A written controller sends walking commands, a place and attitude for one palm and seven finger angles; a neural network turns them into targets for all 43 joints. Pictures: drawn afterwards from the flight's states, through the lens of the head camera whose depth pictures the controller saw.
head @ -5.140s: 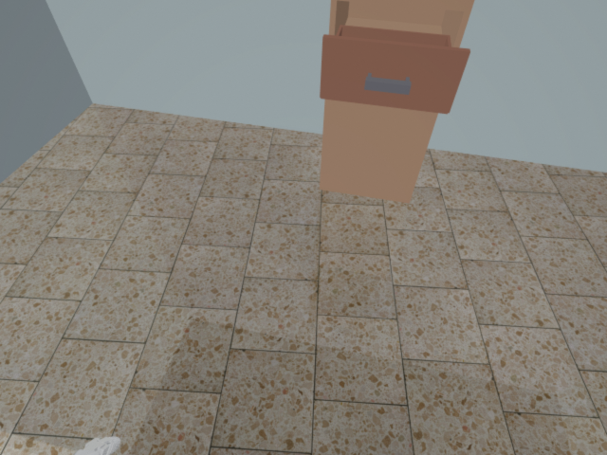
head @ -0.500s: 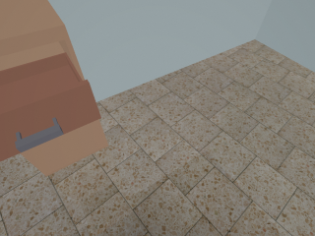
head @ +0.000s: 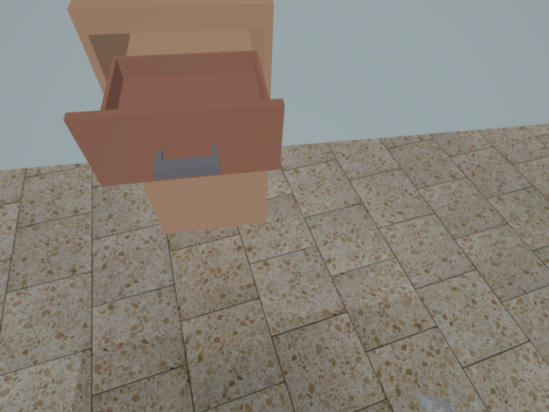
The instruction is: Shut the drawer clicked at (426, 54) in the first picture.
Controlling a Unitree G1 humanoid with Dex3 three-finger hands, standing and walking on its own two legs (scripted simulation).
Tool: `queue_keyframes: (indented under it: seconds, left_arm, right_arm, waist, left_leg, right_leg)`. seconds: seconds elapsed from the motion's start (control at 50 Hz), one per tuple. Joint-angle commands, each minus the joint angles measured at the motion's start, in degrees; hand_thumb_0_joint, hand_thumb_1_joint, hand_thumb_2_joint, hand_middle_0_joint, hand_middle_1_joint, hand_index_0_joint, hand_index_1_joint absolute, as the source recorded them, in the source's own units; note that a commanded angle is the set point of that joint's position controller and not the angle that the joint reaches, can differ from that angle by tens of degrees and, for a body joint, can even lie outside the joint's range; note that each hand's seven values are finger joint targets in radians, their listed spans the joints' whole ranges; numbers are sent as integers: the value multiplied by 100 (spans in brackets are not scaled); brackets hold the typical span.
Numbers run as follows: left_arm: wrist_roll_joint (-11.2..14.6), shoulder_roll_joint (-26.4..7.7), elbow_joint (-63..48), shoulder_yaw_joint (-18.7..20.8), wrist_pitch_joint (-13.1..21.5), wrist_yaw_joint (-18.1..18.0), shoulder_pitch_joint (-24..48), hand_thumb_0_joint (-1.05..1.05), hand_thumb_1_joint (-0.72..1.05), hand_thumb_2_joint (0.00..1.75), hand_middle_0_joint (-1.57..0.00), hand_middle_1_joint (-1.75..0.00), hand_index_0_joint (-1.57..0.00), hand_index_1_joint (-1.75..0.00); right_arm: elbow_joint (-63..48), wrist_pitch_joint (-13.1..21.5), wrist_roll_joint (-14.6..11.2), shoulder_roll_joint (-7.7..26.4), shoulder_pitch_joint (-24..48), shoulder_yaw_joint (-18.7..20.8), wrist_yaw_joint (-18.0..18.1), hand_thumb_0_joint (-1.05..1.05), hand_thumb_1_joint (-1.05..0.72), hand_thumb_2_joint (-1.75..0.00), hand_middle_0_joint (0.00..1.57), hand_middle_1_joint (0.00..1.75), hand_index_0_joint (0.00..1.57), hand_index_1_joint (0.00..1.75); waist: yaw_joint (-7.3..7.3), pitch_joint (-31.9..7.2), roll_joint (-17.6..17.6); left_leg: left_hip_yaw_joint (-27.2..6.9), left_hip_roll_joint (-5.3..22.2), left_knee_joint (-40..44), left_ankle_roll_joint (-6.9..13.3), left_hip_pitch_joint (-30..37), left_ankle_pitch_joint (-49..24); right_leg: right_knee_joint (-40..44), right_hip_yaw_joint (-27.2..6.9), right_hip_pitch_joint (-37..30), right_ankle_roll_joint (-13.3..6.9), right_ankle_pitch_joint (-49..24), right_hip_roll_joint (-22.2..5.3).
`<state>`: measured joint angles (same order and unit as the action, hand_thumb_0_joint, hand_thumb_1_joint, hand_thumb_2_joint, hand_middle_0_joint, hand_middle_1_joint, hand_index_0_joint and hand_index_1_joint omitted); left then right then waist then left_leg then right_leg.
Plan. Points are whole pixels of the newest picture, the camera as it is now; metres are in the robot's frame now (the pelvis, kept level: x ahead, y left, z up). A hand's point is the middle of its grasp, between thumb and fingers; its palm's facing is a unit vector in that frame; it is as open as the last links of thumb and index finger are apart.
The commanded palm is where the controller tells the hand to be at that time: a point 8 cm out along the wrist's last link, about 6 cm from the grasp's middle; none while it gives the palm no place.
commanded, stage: turn to face it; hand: left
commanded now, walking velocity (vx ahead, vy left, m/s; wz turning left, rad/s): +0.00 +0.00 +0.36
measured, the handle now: (187, 159) +0.54 +0.23 -0.01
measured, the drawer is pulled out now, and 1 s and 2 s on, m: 0.29 0.29 0.29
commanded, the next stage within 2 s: take the last steps up to it in 0.38 s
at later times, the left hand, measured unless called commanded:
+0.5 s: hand out of the picture +0.04 +0.18 -0.14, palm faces +0.18 -0.94 -0.28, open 7.4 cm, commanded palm none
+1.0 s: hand out of the picture -0.07 +0.18 -0.16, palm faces +0.26 -0.96 -0.14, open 7.4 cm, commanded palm none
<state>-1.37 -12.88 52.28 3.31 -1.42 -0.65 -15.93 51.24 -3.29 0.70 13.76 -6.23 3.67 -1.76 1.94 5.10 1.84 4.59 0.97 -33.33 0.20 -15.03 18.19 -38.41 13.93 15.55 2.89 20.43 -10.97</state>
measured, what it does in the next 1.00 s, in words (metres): steps on the spot: right foot, then left foot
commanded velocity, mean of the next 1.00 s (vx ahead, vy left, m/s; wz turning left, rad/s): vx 0.16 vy -0.05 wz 0.11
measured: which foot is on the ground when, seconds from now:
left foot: down 0.00-0.44, up 0.46-0.82, down 0.84-1.00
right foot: up 0.00-0.40, down 0.42-0.84, up 0.86-1.00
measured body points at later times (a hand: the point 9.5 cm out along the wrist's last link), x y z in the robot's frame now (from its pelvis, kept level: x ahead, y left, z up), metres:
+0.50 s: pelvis -0.02 -0.02 +0.01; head +0.00 -0.05 +0.46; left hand +0.03 +0.23 -0.11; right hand +0.06 -0.26 -0.16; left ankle -0.02 +0.10 -0.70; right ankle +0.01 -0.12 -0.72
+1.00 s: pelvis +0.00 +0.01 +0.02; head -0.01 +0.04 +0.47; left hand -0.09 +0.23 -0.15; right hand +0.02 -0.21 -0.12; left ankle -0.07 +0.10 -0.72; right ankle +0.05 -0.12 -0.65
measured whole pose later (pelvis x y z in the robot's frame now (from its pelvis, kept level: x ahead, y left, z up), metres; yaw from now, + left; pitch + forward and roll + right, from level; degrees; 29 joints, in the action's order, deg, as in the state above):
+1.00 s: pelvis +0.00 +0.01 +0.02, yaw +11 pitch -1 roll -2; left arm -1.9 -11.4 63.7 4.1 -1.5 1.5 -21.1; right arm 62.0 2.3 1.3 6.5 -22.0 1.6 1.5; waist 0.2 0.5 2.3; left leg 5.2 2.7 -20.6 0.7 -3.6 15.8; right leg -58.7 3.1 28.5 0.2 15.2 -3.4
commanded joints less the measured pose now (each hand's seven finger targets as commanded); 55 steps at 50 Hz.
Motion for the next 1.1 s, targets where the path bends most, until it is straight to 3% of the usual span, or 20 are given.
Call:
queue_keyframes:
  seconds: [0.0,0.1,0.24,0.32,0.36,0.38,0.4,0.42,0.44,0.46,0.48,0.52,0.68,0.76,0.78,0.82,0.84,0.88,0.94,1.08]
  left_arm:
    - [16,-634,-686,138,-47,-102,556,0,90,90,-20,-30,-20,-30]
    - [61,-593,-275,161,-67,-14,255,0,90,90,-20,-30,-20,-30]
    - [63,-480,-353,98,-73,-45,549,0,90,90,-20,-30,-20,-30]
    - [96,-361,-297,74,-5,-81,318,0,90,90,-20,-30,-20,-30]
    - [100,-413,-190,87,82,-108,-24,0,90,90,-20,-30,-20,-30]
    - [72,-583,-143,101,152,-133,-183,0,90,90,-20,-30,-20,-30]
    - [-10,-1041,-117,184,231,-177,-238,0,90,90,-20,-30,-20,-30]
    - [-12,-1302,-194,195,217,-145,-264,0,90,90,-20,-30,-20,-30]
    - [26,-1173,-216,228,218,-180,-158,0,90,90,-20,-30,-20,-30]
    - [26,-1008,-236,187,203,-179,118,0,90,90,-20,-30,-20,-30]
    - [31,-778,-246,133,209,-156,297,0,90,90,-20,-30,-20,-30]
    - [28,-605,-211,89,251,-117,346,0,90,90,-20,-30,-20,-30]
    - [-53,-661,426,114,324,-48,-556,0,90,90,-20,-30,-20,-30]
    - [20,-619,636,121,261,-7,-389,0,90,90,-20,-30,-20,-30]
    - [59,-431,643,82,245,20,-334,0,90,90,-20,-30,-20,-30]
    - [60,52,347,-14,230,108,13,0,90,90,-20,-30,-20,-30]
    - [-40,-140,146,38,185,134,431,0,90,90,-20,-30,-20,-30]
    - [-60,-162,335,97,181,212,330,0,90,90,-20,-30,-20,-30]
    - [-23,10,647,88,196,262,-113,0,90,90,-20,-30,-20,-30]
    - [-3,120,419,27,140,254,660,0,90,90,-20,-30,-20,-30]
  right_arm:
    - [-75,253,22,1484,-1305,345,189,0,-90,-90,20,30,20,30]
    - [-302,280,34,938,-244,146,242,0,-90,-90,20,30,20,30]
    - [-126,242,60,897,-611,155,244,0,-90,-90,20,30,20,30]
    - [-111,210,84,886,-491,174,246,0,-90,-90,20,30,20,30]
    - [-76,216,38,808,-428,164,231,0,-90,-90,20,30,20,30]
    - [-47,236,-11,624,-483,142,208,0,-90,-90,20,30,20,30]
    - [-99,249,-68,224,-666,81,179,0,-90,-90,20,30,20,30]
    - [-216,198,-33,257,-558,99,187,0,-90,-90,20,30,20,30]
    - [-199,62,15,368,-497,148,215,0,-90,-90,20,30,20,30]
    - [-61,27,24,391,-501,160,205,0,-90,-90,20,30,20,30]
    - [94,29,43,358,-617,162,167,0,-90,-90,20,30,20,30]
    - [261,52,88,282,-877,142,115,0,-90,-90,20,30,20,30]
    - [345,257,101,-68,-584,46,77,0,-90,-90,20,30,20,30]
    - [706,398,83,-203,-1447,-41,159,0,-90,-90,20,30,20,30]
    - [873,462,65,-66,-1787,-36,217,0,-90,-90,20,30,20,30]
    - [958,495,144,842,-2485,153,327,0,-90,-90,20,30,20,30]
    - [965,501,143,1037,-2483,198,343,0,-90,-90,20,30,20,30]
    - [879,567,115,527,-1940,55,376,0,-90,-90,20,30,20,30]
    - [898,720,53,166,-1792,-61,403,0,-90,-90,20,30,20,30]
    - [1210,777,63,87,-2491,-71,440,0,-90,-90,20,30,20,30]
  waist:
    - [-734,-1338,-1607]
    - [-201,-631,-1084]
    - [-358,-575,-1063]
    - [-227,-599,-1115]
    - [-36,-760,-900]
    - [18,-850,-456]
    - [-37,-912,878]
    - [42,-782,1126]
    - [28,-751,1371]
    - [-80,-472,1111]
    - [-184,-309,725]
    - [-256,-210,753]
    - [82,-5,726]
    - [-305,-260,587]
    - [-451,-291,72]
    - [-779,202,-1959]
    - [-826,442,-1697]
    - [-516,802,-1071]
    - [-267,369,-904]
    - [-422,452,-902]
  left_leg:
    - [-2386,2200,1047,1225,1931,-4879]
    - [-1240,1227,1323,845,720,-3359]
    - [-1718,1252,1445,1008,773,-2693]
    - [-2010,1214,1255,993,426,-2637]
    - [-1890,992,851,757,128,-2525]
    - [-1703,684,439,465,-209,-1868]
    - [-858,-64,-575,2,-1172,-189]
    - [-731,-335,-1568,-116,-1287,1526]
    - [-990,-188,-2303,-100,-1231,1618]
    - [-976,-139,-2853,-99,-1263,1305]
    - [-885,-61,-3162,-124,-1315,843]
    - [-660,54,-3190,-179,-1254,320]
    - [7,237,-1004,-88,-800,757]
    - [383,15,679,-9,861,128]
    - [123,200,1175,6,1528,167]
    - [-2885,2320,2753,812,1660,2487]
    - [-3390,2675,2989,1053,1176,2899]
    - [-2452,2147,2994,881,711,2061]
    - [-1020,1514,2649,647,1064,-250]
    - [-524,1656,2326,818,1638,-2186]
  right_leg:
    - [-2576,-1183,1960,177,1596,318]
    - [-2583,-1234,1408,218,255,441]
    - [-1335,-1215,1039,178,411,703]
    - [-250,-1182,277,50,265,904]
    - [1020,-1129,-570,25,-664,917]
    - [1821,-1406,-1149,-23,-1180,633]
    - [2157,-2740,-1783,-438,-1860,-671]
    - [2237,-3202,-1134,-1075,-2321,-1538]
    - [2353,-3211,-650,-1275,-2138,-1486]
    - [2404,-3048,-359,-1322,-1674,-1176]
    - [2449,-2592,-312,-1197,-1145,-806]
    - [2656,-2108,-185,-969,-92,-484]
    - [3086,-2303,-350,-1190,1246,-533]
    - [2501,-1844,364,-943,1421,-85]
    - [1965,-1656,885,-763,1404,129]
    - [-604,-636,2480,-348,964,975]
    - [-1352,-1147,2696,-401,900,708]
    - [-2134,-1367,2669,-352,53,536]
    - [-2373,-1227,2387,-232,-810,546]
    - [-1838,-1044,2933,-145,-1050,400]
